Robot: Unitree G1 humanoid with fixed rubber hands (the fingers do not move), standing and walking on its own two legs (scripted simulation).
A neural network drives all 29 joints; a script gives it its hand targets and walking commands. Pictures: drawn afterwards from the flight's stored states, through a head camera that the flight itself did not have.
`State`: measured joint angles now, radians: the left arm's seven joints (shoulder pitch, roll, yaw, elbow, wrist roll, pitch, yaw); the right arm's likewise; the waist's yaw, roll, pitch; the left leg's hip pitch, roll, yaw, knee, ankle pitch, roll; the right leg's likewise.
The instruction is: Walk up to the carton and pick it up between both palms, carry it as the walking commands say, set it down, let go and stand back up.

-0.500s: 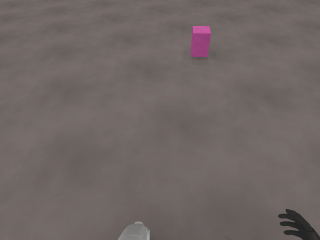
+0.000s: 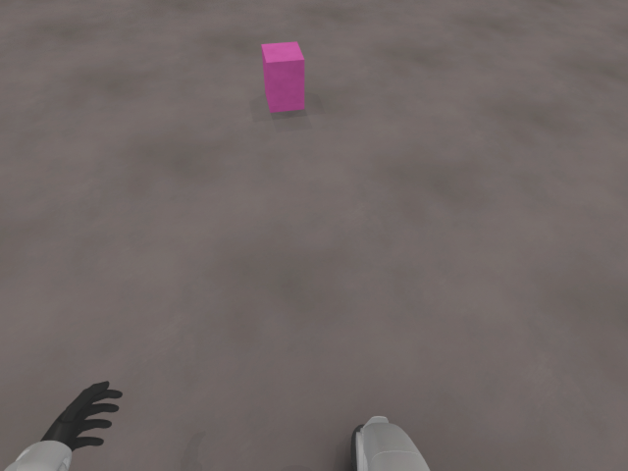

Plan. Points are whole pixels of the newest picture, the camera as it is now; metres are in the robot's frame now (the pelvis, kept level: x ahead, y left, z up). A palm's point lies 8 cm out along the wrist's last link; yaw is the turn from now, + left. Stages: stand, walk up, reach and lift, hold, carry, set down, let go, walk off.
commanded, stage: walk up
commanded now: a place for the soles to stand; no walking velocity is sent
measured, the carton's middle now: (283, 77) +2.09 +0.05 -0.63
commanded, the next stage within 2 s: none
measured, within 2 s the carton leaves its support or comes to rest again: neither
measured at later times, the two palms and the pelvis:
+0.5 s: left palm (85, 340) +0.32 +0.34 -0.08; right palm (478, 224) +0.51 -0.33 -0.06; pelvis +0.32 -0.02 -0.01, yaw +3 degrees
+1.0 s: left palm (165, 135) +0.80 +0.30 -0.06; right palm (477, 197) +0.61 -0.37 -0.10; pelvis +0.61 -0.02 -0.02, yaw -1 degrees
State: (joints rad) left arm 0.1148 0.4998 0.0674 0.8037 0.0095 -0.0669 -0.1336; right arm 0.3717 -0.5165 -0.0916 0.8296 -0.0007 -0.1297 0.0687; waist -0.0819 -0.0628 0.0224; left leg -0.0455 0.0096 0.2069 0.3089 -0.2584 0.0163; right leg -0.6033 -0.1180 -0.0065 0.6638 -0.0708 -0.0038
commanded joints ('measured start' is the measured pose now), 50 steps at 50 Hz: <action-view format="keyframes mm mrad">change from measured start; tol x32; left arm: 1 -145 106 37 -79 -6 -8 -10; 8 293 296 126 -38 2 -3 57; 50 254 197 92 -14 6 -22 53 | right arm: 1 -61 -230 -53 -64 1 -12 -5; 50 -21 -144 -19 -104 -12 14 -26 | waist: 1 33 130 61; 9 229 -132 -321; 30 -52 327 -245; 50 202 -37 -121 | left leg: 1 -127 248 -142 -202 21 154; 6 -107 219 -41 200 398 106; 9 -715 10 -196 978 -202 31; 28 38 12 -126 181 30 71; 30 320 436 -850 -45 -314 260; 45 -186 228 -205 -125 22 162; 50 -318 144 -85 486 274 84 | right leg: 1 116 17 -40 -78 85 -19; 6 453 109 -113 -163 -64 -80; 8 999 -188 422 -206 -414 -205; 14 456 -158 186 -402 -74 -254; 25 368 -134 25 -453 -158 -174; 28 314 -50 -79 -14 125 -125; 30 -148 144 -28 521 -414 -49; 47 210 34 -56 -99 -7 -35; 50 686 42 11 -172 -202 -112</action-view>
